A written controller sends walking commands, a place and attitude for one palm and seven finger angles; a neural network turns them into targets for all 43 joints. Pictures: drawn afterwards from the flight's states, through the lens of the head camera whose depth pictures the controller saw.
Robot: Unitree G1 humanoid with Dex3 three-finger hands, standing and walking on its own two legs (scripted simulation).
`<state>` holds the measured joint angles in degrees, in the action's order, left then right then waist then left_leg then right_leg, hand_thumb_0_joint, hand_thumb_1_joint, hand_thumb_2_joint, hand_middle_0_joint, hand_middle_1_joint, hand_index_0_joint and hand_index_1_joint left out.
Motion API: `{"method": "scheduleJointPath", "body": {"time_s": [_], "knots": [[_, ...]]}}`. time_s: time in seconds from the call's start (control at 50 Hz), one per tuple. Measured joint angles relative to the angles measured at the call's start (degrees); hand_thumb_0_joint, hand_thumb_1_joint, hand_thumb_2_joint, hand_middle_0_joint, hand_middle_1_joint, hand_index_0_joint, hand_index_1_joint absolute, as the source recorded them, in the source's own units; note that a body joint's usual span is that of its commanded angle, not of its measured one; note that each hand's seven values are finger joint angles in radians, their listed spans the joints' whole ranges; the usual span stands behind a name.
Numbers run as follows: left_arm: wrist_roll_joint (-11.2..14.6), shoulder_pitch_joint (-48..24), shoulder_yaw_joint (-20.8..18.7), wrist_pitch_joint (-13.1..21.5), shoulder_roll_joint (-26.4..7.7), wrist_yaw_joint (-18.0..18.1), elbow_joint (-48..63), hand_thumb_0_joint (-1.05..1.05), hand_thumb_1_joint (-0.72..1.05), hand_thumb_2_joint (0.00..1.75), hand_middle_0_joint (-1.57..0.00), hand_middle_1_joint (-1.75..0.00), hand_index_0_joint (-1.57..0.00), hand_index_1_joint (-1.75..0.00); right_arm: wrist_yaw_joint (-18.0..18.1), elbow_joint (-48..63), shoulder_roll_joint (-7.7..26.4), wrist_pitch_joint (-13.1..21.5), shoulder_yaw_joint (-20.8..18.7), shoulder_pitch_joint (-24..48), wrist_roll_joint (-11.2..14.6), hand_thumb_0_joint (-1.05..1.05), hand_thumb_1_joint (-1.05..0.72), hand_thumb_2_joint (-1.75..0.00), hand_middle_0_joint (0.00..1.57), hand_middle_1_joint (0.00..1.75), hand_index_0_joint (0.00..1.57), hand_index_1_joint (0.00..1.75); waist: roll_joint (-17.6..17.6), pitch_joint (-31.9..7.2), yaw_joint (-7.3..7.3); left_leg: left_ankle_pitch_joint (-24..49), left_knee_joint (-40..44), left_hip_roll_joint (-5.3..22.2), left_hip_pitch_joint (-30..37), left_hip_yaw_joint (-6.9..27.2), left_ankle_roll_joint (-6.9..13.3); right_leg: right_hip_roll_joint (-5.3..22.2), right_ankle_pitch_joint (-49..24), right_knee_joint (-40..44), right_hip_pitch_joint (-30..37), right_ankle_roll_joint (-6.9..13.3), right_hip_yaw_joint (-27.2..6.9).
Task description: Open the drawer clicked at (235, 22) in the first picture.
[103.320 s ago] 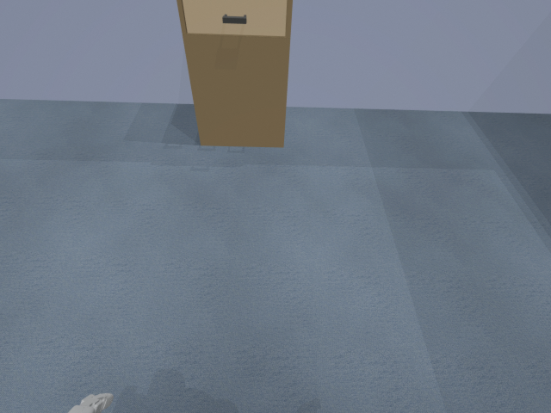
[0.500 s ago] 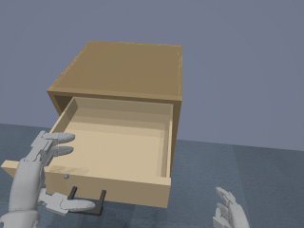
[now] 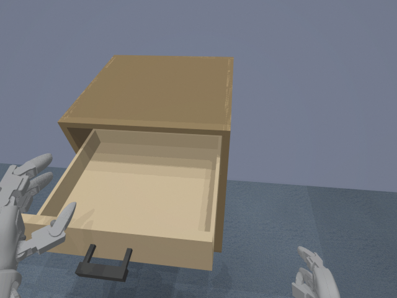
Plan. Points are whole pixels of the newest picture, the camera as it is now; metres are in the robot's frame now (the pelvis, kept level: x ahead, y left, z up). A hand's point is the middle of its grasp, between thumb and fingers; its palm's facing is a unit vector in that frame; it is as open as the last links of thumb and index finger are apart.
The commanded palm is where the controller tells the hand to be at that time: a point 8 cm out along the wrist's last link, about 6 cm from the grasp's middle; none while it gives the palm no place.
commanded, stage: draw the hand back to the body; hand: left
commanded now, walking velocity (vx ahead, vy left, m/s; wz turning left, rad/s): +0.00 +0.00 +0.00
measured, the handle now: (106, 261) +0.20 +0.23 -0.05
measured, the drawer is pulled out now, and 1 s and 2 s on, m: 0.30 0.30 0.30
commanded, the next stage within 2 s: step back with the hand held close in 0.28 s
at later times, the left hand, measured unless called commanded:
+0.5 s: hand (63, 219) +0.18 +0.22 +0.16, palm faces +0.37 -0.81 -0.46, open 7.4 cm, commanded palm +0.12 +0.26 +0.17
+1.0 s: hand (27, 256) +0.13 +0.25 +0.15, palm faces +0.33 -0.80 -0.50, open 7.4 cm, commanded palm +0.07 +0.29 +0.17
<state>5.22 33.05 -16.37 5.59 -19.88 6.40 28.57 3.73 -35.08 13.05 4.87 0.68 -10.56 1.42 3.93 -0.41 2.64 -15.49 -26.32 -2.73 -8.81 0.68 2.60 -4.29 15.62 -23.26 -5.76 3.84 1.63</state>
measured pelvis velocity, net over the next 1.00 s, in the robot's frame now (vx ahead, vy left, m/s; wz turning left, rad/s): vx -0.06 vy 0.01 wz -0.02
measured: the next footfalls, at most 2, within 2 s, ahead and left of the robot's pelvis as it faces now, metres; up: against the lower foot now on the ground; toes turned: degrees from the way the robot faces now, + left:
left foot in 1.46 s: -0.11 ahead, +0.15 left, +0.00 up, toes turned +1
right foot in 1.66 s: -0.18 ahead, -0.11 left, +0.00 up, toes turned +0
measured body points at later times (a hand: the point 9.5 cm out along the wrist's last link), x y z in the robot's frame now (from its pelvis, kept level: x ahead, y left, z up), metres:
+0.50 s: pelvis -0.01 -0.02 +0.00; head +0.00 -0.05 +0.45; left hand +0.16 +0.26 +0.19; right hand +0.18 -0.25 -0.09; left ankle -0.01 +0.09 -0.74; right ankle -0.03 -0.08 -0.74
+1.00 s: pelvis -0.06 +0.01 -0.01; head -0.04 +0.02 +0.44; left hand +0.11 +0.29 +0.18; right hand +0.12 -0.22 -0.08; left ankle -0.01 +0.09 -0.74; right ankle -0.05 -0.08 -0.73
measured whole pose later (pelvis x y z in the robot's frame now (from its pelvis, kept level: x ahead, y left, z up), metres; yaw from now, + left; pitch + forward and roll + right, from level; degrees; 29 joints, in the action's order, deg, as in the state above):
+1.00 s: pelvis -0.06 +0.01 -0.01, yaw -1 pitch +2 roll +0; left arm 2.6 38.7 -21.6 8.9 -23.3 9.2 35.3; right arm 4.0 -30.7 10.7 2.6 -0.2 -10.4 -1.1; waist -0.2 0.1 -0.6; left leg -11.6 -30.4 -3.7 -20.9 -1.5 4.1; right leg -2.5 22.8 -36.5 -20.3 1.1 0.1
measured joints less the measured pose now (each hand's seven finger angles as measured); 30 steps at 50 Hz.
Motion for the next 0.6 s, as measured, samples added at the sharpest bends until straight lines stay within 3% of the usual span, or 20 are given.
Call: {"method": "scheduleJointPath", "body": {"time_s": [0.24, 0.42, 0.52, 0.6], "knots": [[0.11, -0.55, 1.34, -0.12, 0.93, -0.38, -1.46, 0.01, 0.81, 0.86, -0.22, -0.36, -0.21, -0.36, -0.16, -0.01, -0.23, -0.08, 0.16, 0.58, -0.26, 0.01, -0.91, -0.9, 0.2, 0.3, 0.2, 0.3, 0.29, 0.29, 0.14, 0.62, 1.14, 0.77, 0.91, 0.25, -0.95, -0.77, -0.73, 1.3, 0.94, 1.0, 0.17], [0.09, -1.07, 0.18, 0.1, 0.52, -0.63, -2.19, 0.01, 0.88, 0.89, -0.21, -0.31, -0.21, -0.31, -0.24, 0.09, 0.02, -0.85, -0.19, 0.46, -0.03, 0.01, -0.91, -0.9, 0.2, 0.3, 0.2, 0.3, 0.78, 0.61, -0.03, 0.8, 1.19, 1.41, 0.73, 0.38, -1.46, -1.41, -1.27, 2.05, 1.06, 1.53, 0.26], [-1.45, -1.25, -3.42, 3.96, -0.92, -0.72, -1.33, 0.01, 0.89, 0.89, -0.21, -0.31, -0.21, -0.31, -1.27, 1.57, 0.42, -2.43, -0.56, 0.98, 0.03, 0.01, -0.91, -0.9, 0.2, 0.3, 0.2, 0.3, 0.33, 1.37, -1.04, 0.52, -1.38, 2.27, -3.33, 0.57, -0.95, -2.3, -2.46, 2.44, -1.7, 1.51, 0.49], [-1.9, 0.62, -2.85, 4.71, -0.64, -0.79, -0.2, 0.01, 0.89, 0.89, -0.21, -0.3, -0.21, -0.31, -1.65, 2.66, 1.08, -3.97, -1.35, 1.48, 0.29, 0.01, -0.91, -0.9, 0.2, 0.3, 0.2, 0.3, -0.8, 2.25, -2.01, 0.98, -1.1, 2.2, -5.12, -0.19, -1.35, -2.07, -2.65, 1.14, -4.43, 1.0, -0.13]]}}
